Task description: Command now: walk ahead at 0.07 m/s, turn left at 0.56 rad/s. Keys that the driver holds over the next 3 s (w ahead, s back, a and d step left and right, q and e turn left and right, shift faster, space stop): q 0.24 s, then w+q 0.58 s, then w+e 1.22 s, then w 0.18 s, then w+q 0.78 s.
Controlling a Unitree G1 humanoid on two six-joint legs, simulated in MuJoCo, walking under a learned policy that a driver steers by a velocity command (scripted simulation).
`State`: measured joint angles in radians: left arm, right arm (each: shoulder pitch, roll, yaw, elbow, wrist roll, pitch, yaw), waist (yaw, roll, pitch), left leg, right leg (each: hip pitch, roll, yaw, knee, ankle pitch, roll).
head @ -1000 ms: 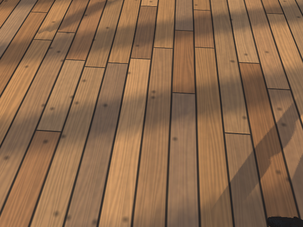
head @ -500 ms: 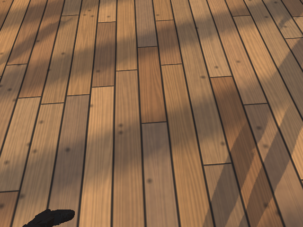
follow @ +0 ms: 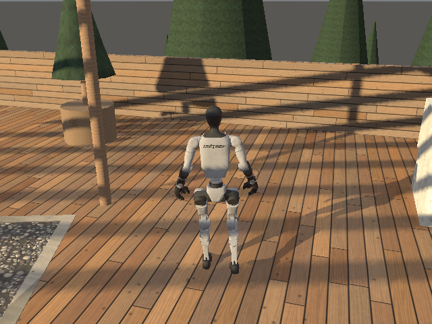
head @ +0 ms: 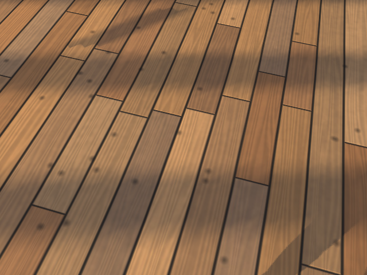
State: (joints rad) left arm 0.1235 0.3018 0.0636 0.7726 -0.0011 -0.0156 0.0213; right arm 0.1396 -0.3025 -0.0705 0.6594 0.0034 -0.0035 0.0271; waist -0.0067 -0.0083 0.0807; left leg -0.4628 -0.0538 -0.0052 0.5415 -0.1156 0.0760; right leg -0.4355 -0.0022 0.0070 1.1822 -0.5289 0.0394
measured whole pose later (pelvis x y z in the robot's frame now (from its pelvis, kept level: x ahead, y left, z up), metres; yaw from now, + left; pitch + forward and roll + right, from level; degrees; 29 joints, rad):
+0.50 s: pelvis +0.08 -0.05 +0.02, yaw +18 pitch +2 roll +1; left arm 0.29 0.28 0.07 0.78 0.01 -0.05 0.03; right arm 0.22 -0.34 -0.10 0.64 0.01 0.02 -0.01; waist 0.04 0.04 -0.03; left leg -0.63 -0.04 -0.08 1.10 -0.26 -0.02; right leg -0.19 -0.03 -0.01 0.40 -0.25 0.00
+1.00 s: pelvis +0.23 +0.12 +0.01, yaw +32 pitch +2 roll +0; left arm 0.26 0.32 0.06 0.78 -0.02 -0.08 -0.01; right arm 0.27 -0.26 -0.05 0.67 0.00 -0.05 0.03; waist 0.01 -0.04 0.02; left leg -0.23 -0.06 0.04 0.42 -0.22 0.07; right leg -0.59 -0.13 0.00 1.16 -0.26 0.00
